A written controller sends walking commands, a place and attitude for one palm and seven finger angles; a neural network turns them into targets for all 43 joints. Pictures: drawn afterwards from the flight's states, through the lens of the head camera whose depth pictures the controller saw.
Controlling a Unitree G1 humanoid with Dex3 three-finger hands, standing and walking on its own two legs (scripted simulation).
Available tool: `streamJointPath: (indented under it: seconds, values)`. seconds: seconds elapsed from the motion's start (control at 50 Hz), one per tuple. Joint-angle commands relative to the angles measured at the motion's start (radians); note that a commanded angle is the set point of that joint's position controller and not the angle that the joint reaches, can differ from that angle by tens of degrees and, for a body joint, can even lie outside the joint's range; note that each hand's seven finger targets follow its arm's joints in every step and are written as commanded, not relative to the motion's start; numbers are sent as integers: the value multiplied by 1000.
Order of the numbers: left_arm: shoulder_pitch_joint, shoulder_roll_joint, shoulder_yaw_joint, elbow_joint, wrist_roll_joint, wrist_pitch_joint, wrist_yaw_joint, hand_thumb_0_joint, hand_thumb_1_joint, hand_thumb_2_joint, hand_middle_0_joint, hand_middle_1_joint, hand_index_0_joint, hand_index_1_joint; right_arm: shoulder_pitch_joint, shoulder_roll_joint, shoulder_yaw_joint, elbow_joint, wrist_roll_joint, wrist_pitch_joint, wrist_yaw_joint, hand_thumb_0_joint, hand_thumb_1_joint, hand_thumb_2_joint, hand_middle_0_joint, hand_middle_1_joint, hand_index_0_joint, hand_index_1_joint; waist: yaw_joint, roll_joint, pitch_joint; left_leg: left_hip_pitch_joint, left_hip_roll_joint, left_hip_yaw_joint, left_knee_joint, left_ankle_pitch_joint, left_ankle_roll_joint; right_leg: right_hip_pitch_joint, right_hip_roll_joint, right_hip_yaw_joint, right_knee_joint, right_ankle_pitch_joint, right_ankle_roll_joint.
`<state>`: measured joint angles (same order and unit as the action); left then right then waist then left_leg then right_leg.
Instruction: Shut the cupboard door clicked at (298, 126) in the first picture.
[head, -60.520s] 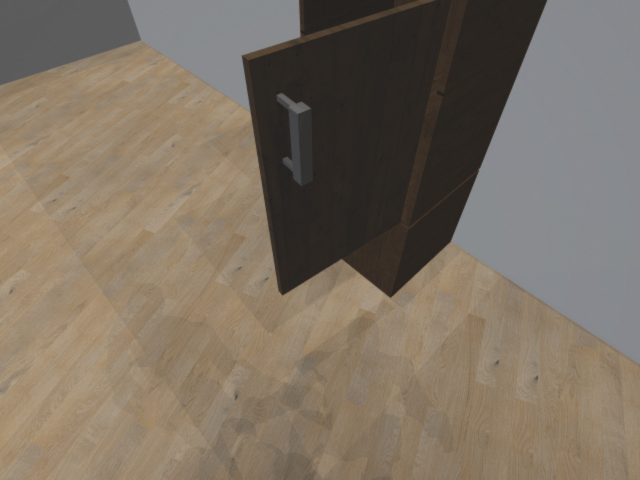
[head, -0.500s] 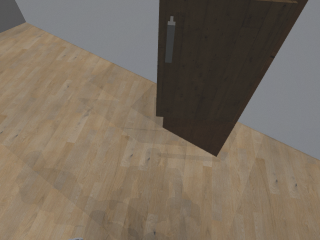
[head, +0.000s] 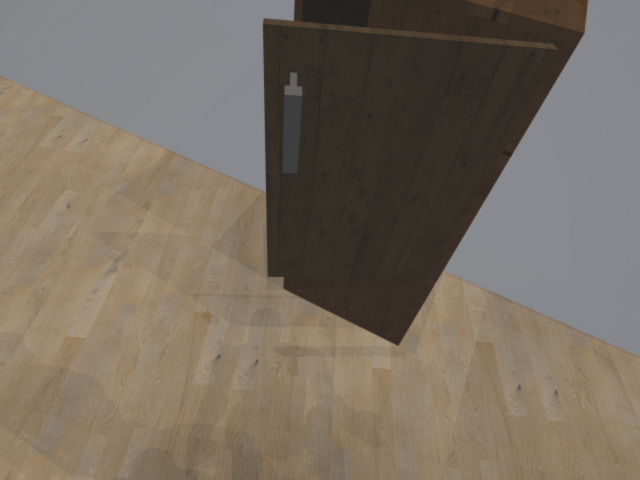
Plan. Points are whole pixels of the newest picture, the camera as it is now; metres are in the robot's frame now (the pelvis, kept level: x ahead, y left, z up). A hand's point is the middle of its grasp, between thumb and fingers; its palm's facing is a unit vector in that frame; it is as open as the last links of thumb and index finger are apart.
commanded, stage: take the last steps up to it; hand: left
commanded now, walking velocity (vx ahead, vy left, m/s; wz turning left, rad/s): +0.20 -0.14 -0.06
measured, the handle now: (291, 124) +0.58 +0.08 +0.13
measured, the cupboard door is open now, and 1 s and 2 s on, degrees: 29 29 29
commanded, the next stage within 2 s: come to a stop and stand still in 0.16 s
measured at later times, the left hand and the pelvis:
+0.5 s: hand (256, 416) +0.23 +0.09 -0.15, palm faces -0.01 -0.97 -0.22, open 7.3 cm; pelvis +0.14 -0.08 +0.01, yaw -1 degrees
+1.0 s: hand out of the picture +0.12 +0.20 -0.17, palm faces +0.07 -0.98 -0.19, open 7.4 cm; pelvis +0.11 -0.01 +0.02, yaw +0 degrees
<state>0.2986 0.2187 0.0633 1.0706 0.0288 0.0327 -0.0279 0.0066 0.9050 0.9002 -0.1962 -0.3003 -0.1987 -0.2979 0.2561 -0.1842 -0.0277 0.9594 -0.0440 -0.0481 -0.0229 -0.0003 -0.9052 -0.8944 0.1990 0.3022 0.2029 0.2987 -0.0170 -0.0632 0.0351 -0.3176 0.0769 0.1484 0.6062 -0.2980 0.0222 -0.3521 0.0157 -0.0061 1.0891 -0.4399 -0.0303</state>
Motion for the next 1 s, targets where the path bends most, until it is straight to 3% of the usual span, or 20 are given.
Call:
streamJointPath:
  seconds: [0.0, 0.08, 0.18, 0.24, 0.26, 0.28, 0.3, 0.32, 0.34, 0.4, 0.46, 0.54, 0.64, 0.68, 0.7, 0.74, 0.78, 0.8, 0.88, 0.98]
  values:
    - [-84, 42, 18, -125, 4, -19, -17, 0, 900, 900, -200, -300, -200, -300, 135, -174, -36, 9, 2, -15, -30, 0, -900, -900, 200, 300, 200, 300, -18, 196, 57, 148, 304, -296, -384, 251, 106, -254, -94, 59, 62, 122, 30]
    - [-104, 13, 4, -130, -1, -10, -20, 0, 900, 900, -200, -300, -200, -300, 127, -182, -44, 16, 5, -9, -17, 0, -900, -900, 200, 300, 200, 300, -12, 213, 27, 139, 236, -132, -384, 286, 88, -164, -89, -21, -189, 199, 47]
    - [-147, 26, 2, -147, 0, -20, -17, 0, 900, 900, -200, -300, -200, -300, 109, -193, -60, 24, 5, 13, -4, 0, -900, -900, 200, 300, 200, 300, -15, 229, 41, 106, 234, -106, -341, 197, 83, -46, -60, -85, -410, 251, 48]
    - [-32, 60, 14, -110, 1, -39, -10, 0, 900, 900, -200, -300, -200, -300, 98, -191, -63, 33, 11, 25, 1, 0, -900, -900, 200, 300, 200, 300, 38, 168, -23, 82, 180, -59, -168, 197, 31, 180, -20, -111, -580, 300, 33]
    - [44, 106, 18, -86, 2, -55, 2, 0, 900, 900, -200, -300, -200, -300, 102, -144, -50, 38, 19, 24, 9, 0, -900, -900, 200, 300, 200, 300, 75, 67, -46, -9, 106, -12, -9, 191, -5, 323, -72, -31, -642, 393, 12]
    - [131, 193, 36, -56, 9, -74, 24, 0, 900, 900, -200, -300, -200, -300, 130, -56, -29, 25, 30, 21, 13, 0, -900, -900, 200, 300, 200, 300, 99, -182, -135, -177, -25, 36, 224, -131, -50, 489, -313, 243, -694, 669, -66]
    - [127, 211, 24, -53, -10, -77, 33, 0, 900, 900, -200, -300, -200, -300, 129, -54, -20, 13, 42, 40, -1, 0, -900, -900, 200, 300, 200, 300, 74, -169, -181, -92, -21, -79, 348, -387, -53, 378, -428, 299, -748, 886, -137]
    - [38, 188, 7, -72, -9, -72, 41, 0, 900, 900, -200, -300, -200, -300, 148, -38, -14, 29, 44, 48, -4, 0, -900, -900, 200, 300, 200, 300, 35, -70, -133, -58, -2, -132, 365, -358, -51, 288, -408, 243, -754, 901, -155]
    - [-24, 157, 3, -76, -2, -76, 50, 0, 900, 900, -200, -300, -200, -300, 149, -29, -14, 43, 46, 54, -6, 0, -900, -900, 200, 300, 200, 300, 16, -161, -138, -73, 5, -138, 376, -316, -54, 289, -371, 215, -707, 1071, -147]
    - [-63, 136, 3, -94, -7, -56, 69, 0, 900, 900, -200, -300, -200, -300, 98, -79, -26, 58, 50, 79, -10, 0, -900, -900, 200, 300, 200, 300, 23, -120, -147, -89, -24, -155, 423, -261, -69, 304, -352, 140, -663, 1233, -146]
    - [-69, 150, 18, -98, -7, -43, 74, 0, 900, 900, -200, -300, -200, -300, 46, -83, -34, 38, 43, 99, -2, 0, -900, -900, 200, 300, 200, 300, 34, -55, -139, -129, -58, -157, 475, -207, -84, 292, -365, 125, -683, 1164, -159]
    - [-96, 141, 27, -124, -2, -35, 81, 0, 900, 900, -200, -300, -200, -300, -17, -90, -45, -4, 33, 114, 9, 0, -900, -900, 200, 300, 200, 300, 32, -81, -124, -151, -65, -182, 484, -151, -93, 238, -375, 110, -715, 989, -170]
    - [-125, 161, 32, -152, 11, -26, 74, 0, 900, 900, -200, -300, -200, -300, -48, -87, -45, -40, 37, 101, 17, 0, -900, -900, 200, 300, 200, 300, 19, -147, -107, -47, -58, -169, 224, -153, -73, 171, -360, 111, -706, 789, -162]
    - [-135, 161, 31, -150, 6, -19, 70, 0, 900, 900, -200, -300, -200, -300, 17, -85, -41, -23, 37, 88, 15, 0, -900, -900, 200, 300, 200, 300, -15, -115, -126, 85, -68, -135, -24, 11, -66, 129, -309, 89, -644, 627, -108]
    - [-125, 142, 24, -148, -3, -12, 68, 0, 900, 900, -200, -300, -200, -300, 46, -104, -39, -13, 35, 78, 16, 0, -900, -900, 200, 300, 200, 300, -26, -62, -132, 195, -48, -139, -174, 150, -61, 69, -257, 55, -583, 486, -55]
    - [-67, 49, 1, -160, -16, 8, 67, 0, 900, 900, -200, -300, -200, -300, -2, -254, -60, -56, 17, 64, 3, 0, -900, -900, 200, 300, 200, 300, -8, 358, -102, 123, 288, -495, -322, 488, 84, -56, -41, -30, -309, -151, 68]
    - [-71, 71, 5, -155, -12, 20, 61, 0, 900, 900, -200, -300, -200, -300, -97, -212, -36, -84, 9, 59, -16, 0, -900, -900, 200, 300, 200, 300, 19, 204, -19, -26, 273, -414, -344, 381, 161, -9, -46, 62, -160, -90, 56]
    - [-67, 76, 11, -131, -4, 28, 57, 0, 900, 900, -200, -300, -200, -300, -107, -206, -31, -76, 7, 54, -23, 0, -900, -900, 200, 300, 200, 300, 25, 244, -10, 5, 226, -404, -337, 383, 130, -48, -30, 86, -99, -38, 61]
    - [-16, 90, 16, -88, -11, 18, 42, 0, 900, 900, -200, -300, -200, -300, -70, -166, -17, -54, 17, 46, -35, 0, -900, -900, 200, 300, 200, 300, 24, 186, -59, 176, 191, -334, -316, 415, 95, -107, -19, 111, -58, 63, 78]
    - [-55, 78, 14, -99, -7, 25, 33, 0, 900, 900, -200, -300, -200, -300, 37, -172, -35, -4, 17, 47, -45, 0, -900, -900, 200, 300, 200, 300, -19, 162, -63, 279, 234, -382, -330, 378, 125, -139, -27, 95, -125, 39, 83]
